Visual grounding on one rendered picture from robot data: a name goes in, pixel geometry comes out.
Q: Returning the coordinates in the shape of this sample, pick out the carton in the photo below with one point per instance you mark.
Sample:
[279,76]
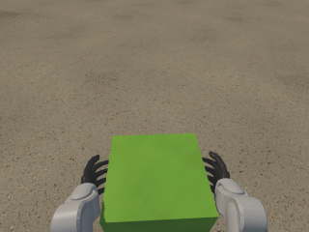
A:
[157,183]

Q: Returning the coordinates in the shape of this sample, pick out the left robot forearm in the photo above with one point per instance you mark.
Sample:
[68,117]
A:
[78,212]

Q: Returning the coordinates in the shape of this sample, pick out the right robot hand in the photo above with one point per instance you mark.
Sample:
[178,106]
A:
[219,171]

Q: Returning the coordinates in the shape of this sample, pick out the left robot hand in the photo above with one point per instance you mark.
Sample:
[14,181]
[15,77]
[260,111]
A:
[90,175]

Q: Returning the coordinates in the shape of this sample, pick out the right robot forearm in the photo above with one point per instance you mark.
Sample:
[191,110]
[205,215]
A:
[242,212]

